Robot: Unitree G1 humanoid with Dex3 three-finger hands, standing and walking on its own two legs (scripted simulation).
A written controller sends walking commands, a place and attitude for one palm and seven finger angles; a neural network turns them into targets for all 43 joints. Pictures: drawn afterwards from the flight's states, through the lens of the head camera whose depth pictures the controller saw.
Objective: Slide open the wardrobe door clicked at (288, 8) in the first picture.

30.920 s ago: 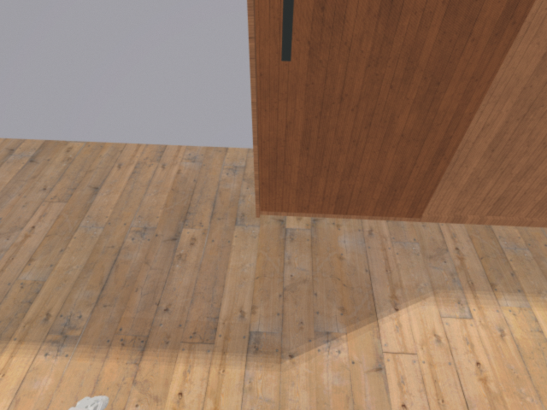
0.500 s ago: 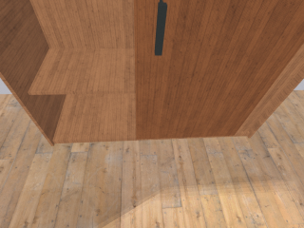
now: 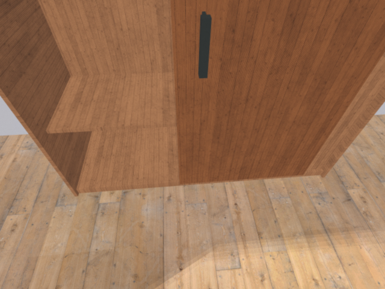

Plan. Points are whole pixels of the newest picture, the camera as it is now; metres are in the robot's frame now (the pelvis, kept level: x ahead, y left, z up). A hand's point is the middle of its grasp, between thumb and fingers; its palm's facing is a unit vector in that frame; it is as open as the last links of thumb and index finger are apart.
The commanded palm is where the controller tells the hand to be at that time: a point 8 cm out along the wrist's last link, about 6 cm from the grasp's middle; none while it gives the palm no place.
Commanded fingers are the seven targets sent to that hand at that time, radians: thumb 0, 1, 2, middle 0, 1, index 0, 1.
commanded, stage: let the arm hang, fingers relaxed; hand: left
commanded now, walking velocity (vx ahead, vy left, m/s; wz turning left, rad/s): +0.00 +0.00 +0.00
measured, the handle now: (203, 45) +0.78 +0.01 +0.13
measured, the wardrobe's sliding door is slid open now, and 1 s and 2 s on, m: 0.60 0.60 0.60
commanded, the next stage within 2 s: look to check the result in 0.26 s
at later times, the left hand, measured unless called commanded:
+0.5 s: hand out of the picture +0.01 +0.18 -0.18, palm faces +0.00 -0.99 -0.17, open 7.4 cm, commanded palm none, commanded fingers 0.00 0.90 0.90 -0.20 -0.30 -0.20 -0.30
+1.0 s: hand out of the picture +0.04 +0.18 -0.18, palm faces +0.00 -0.98 -0.17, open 7.4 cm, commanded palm none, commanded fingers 0.00 0.90 0.90 -0.20 -0.30 -0.20 -0.30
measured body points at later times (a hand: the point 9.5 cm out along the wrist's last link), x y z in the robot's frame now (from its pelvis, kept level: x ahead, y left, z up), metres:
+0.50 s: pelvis +0.02 +0.01 +0.00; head +0.04 +0.02 +0.45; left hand +0.01 +0.23 -0.16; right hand +0.03 -0.22 -0.15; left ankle +0.03 +0.08 -0.74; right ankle +0.00 -0.14 -0.74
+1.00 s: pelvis +0.03 +0.01 +0.00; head +0.06 +0.02 +0.45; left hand +0.04 +0.24 -0.16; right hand +0.05 -0.22 -0.15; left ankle +0.03 +0.08 -0.74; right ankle +0.00 -0.14 -0.74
